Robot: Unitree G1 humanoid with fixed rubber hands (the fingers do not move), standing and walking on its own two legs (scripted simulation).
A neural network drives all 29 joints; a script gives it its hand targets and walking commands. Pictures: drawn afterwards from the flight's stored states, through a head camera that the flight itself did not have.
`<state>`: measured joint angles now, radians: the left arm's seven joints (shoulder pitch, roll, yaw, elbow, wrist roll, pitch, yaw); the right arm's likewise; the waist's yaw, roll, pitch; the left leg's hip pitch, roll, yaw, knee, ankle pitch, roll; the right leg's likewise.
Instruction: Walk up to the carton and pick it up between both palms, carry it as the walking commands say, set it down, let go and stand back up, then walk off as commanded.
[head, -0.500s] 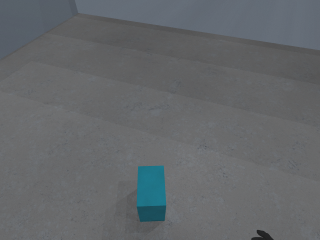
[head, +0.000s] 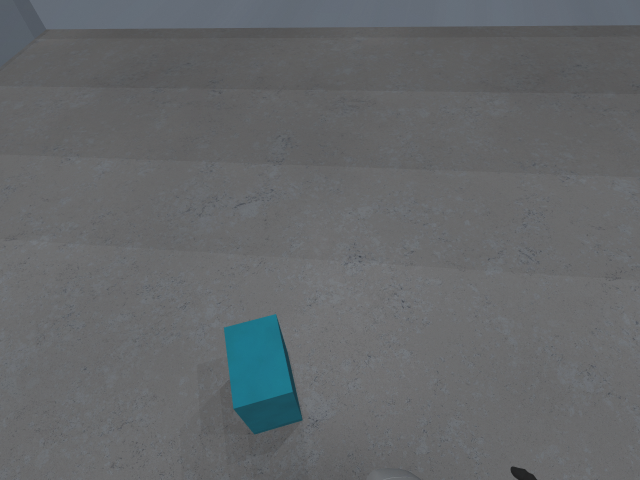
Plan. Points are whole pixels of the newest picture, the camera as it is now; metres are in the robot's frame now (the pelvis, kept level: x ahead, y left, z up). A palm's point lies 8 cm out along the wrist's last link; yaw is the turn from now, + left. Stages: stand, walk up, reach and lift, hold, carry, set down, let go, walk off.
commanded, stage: walk off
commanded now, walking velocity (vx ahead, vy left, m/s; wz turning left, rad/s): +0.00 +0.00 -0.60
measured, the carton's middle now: (265, 376) +0.45 +0.18 -0.62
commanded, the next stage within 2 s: stand in 0.48 s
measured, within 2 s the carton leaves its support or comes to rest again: neither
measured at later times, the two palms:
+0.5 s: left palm out of the picture +0.05 +0.21 -0.09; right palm out of the picture +0.06 -0.33 -0.11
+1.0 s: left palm (162, 474) +0.15 +0.22 -0.12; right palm out of the picture +0.02 -0.28 -0.10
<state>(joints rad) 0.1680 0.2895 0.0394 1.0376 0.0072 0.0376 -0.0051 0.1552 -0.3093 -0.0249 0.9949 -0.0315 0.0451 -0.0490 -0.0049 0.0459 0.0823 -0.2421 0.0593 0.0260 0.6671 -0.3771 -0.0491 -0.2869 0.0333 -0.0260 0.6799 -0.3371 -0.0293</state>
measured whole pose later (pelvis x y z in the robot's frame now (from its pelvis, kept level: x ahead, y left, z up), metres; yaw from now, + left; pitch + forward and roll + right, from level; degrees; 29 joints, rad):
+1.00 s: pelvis +0.03 -0.01 +0.02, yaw -18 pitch +0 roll +1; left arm 0.22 0.25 0.05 1.02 0.01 0.03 0.02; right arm 0.18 -0.22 -0.02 0.97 -0.02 0.03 -0.05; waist 0.02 -0.05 0.01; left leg -0.16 -0.04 -0.01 0.42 -0.27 0.02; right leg -0.32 0.13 0.13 0.75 -0.41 -0.02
